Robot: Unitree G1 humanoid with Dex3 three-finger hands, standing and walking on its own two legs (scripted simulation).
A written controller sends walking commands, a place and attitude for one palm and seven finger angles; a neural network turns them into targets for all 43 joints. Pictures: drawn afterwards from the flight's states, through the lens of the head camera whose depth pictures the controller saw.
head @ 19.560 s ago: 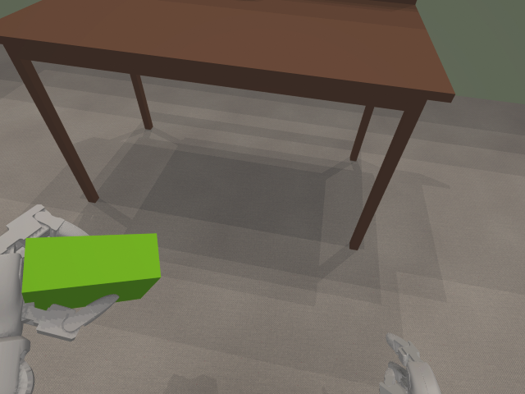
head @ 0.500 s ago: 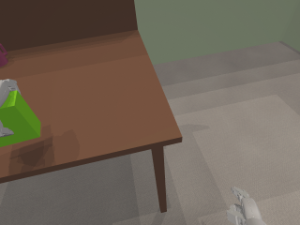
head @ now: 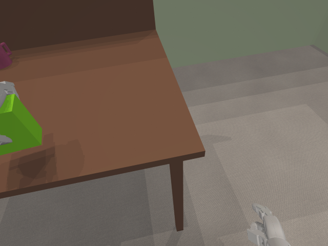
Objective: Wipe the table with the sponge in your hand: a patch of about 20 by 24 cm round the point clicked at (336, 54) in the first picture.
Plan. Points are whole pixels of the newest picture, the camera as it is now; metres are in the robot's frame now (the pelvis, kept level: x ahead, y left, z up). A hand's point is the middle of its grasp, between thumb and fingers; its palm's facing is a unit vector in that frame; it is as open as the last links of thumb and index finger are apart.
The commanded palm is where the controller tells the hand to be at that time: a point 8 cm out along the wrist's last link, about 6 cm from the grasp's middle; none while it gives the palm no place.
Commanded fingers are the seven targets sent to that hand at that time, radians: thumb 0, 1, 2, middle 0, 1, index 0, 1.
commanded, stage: move the sponge above the wiping area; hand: left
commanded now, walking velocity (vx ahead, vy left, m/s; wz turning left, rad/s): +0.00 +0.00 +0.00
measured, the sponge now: (7, 132) +0.27 +0.41 +0.16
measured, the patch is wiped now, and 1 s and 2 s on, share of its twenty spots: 0.00 0.00 0.00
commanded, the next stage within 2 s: lower the sponge onto the table in 1.46 s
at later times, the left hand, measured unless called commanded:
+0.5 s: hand out of the picture +0.27 +0.41 +0.21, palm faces +0.10 +0.08 -0.99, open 9.7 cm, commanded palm +0.24 +0.39 +0.26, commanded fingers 0.00 0.10 1.30 -1.20 -1.60 -1.20 -1.60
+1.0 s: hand out of the picture +0.27 +0.38 +0.23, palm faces +0.15 +0.11 -0.98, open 9.6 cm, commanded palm +0.23 +0.38 +0.26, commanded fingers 0.00 0.10 1.30 -1.20 -1.60 -1.20 -1.60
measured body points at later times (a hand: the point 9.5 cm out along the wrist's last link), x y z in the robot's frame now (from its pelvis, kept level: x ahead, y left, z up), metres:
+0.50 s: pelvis +0.00 +0.01 +0.00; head +0.01 -0.02 +0.45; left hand +0.26 +0.40 +0.26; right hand +0.22 -0.20 -0.10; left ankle +0.02 +0.11 -0.74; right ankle +0.00 -0.12 -0.74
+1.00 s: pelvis +0.00 +0.00 +0.00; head +0.00 -0.04 +0.45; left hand +0.26 +0.37 +0.28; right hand +0.22 -0.22 -0.10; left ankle +0.02 +0.11 -0.74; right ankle +0.00 -0.12 -0.74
